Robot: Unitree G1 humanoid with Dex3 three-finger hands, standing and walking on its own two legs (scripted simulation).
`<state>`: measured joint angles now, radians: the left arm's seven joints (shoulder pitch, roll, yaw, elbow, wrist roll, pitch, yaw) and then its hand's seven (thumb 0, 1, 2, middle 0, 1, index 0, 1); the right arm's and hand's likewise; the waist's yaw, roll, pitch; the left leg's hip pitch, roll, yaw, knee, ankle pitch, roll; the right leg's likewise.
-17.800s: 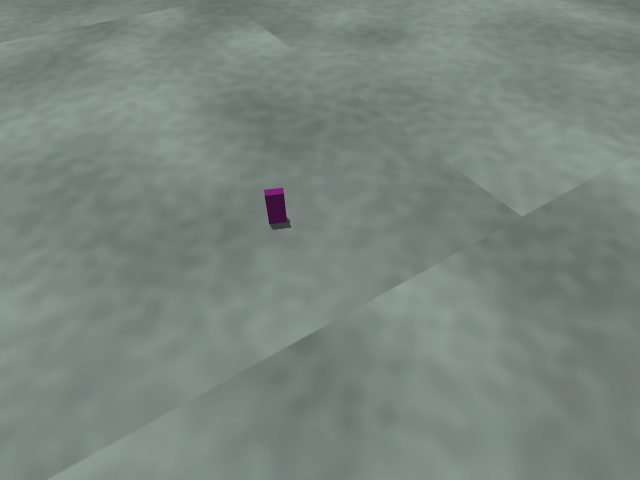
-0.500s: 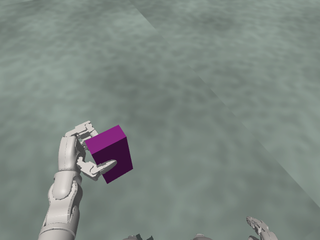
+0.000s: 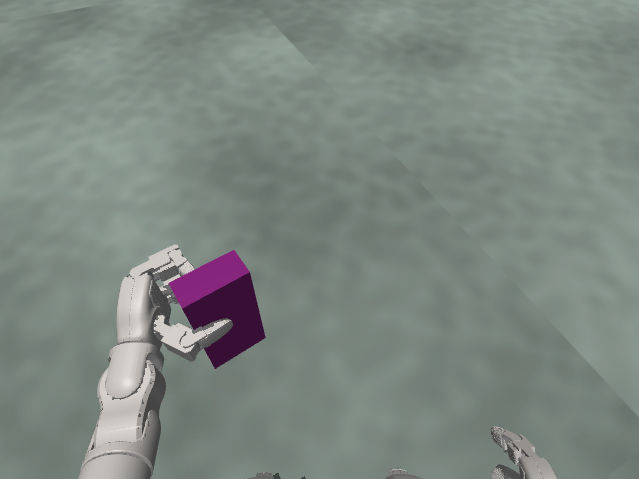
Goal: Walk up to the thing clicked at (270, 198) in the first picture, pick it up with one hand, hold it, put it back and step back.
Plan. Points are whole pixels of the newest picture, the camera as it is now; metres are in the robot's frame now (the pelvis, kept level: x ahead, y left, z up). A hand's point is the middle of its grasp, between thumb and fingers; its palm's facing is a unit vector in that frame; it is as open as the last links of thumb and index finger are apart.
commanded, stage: crouch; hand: left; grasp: from the side
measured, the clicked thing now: (223, 314) +0.32 +0.14 +0.01
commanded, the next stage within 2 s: lower in 1.66 s
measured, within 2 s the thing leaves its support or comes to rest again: neither
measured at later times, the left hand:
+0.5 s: hand (214, 348) +0.36 +0.20 -0.20, palm faces +0.19 -0.98 -0.01, open 8.4 cm
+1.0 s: hand (225, 375) +0.38 +0.22 -0.39, palm faces +0.22 -0.98 -0.02, open 8.4 cm
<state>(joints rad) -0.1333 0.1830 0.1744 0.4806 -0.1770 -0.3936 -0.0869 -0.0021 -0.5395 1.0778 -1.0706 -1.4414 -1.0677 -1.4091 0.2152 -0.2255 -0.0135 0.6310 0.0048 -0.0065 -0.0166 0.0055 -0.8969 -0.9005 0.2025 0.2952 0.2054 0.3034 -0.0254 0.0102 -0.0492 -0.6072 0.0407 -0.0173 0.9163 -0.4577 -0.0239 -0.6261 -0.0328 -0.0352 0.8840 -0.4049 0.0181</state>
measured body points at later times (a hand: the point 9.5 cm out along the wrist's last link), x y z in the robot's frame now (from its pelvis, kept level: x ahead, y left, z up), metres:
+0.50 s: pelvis -0.05 +0.00 -0.18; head +0.12 +0.02 +0.24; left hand +0.34 +0.26 -0.19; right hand +0.08 -0.27 -0.31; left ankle +0.00 +0.13 -0.69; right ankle +0.02 -0.13 -0.69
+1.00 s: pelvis -0.09 +0.01 -0.35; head +0.12 +0.04 +0.05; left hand +0.36 +0.28 -0.39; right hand +0.02 -0.27 -0.47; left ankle +0.00 +0.13 -0.69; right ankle +0.02 -0.13 -0.69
